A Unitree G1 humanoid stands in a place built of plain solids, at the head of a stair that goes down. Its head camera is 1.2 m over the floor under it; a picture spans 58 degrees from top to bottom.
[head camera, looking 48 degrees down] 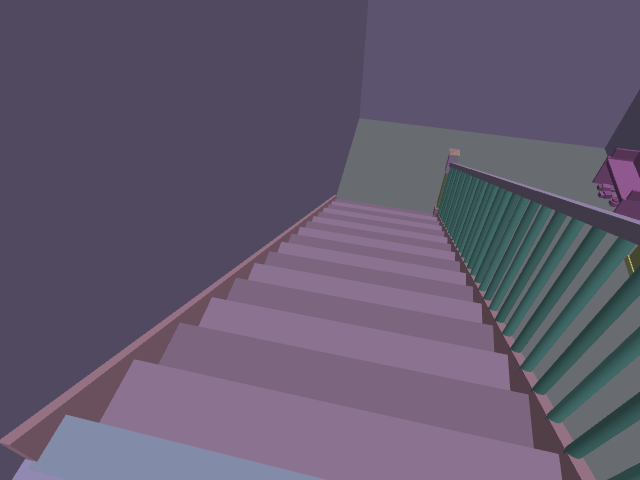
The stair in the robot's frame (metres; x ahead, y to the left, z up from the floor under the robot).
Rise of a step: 0.18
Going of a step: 0.26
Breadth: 1.38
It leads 13 degrees to the right of straight ahead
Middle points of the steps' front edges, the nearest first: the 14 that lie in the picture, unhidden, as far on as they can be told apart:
0.54 -0.04 -0.18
0.79 -0.09 -0.36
1.05 -0.15 -0.55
1.30 -0.21 -0.73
1.56 -0.26 -0.91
1.81 -0.32 -1.09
2.06 -0.38 -1.28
2.32 -0.44 -1.46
2.57 -0.49 -1.64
2.82 -0.55 -1.83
3.08 -0.61 -2.01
3.33 -0.66 -2.19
3.58 -0.72 -2.37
3.84 -0.78 -2.56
